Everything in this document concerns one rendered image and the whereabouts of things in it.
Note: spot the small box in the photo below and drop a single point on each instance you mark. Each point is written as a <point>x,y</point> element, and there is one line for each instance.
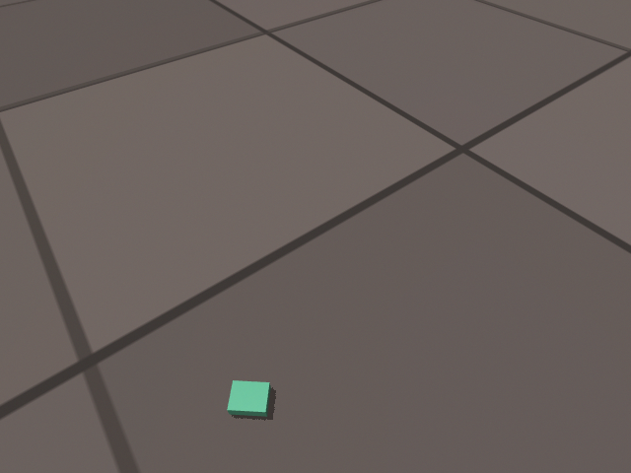
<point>249,398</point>

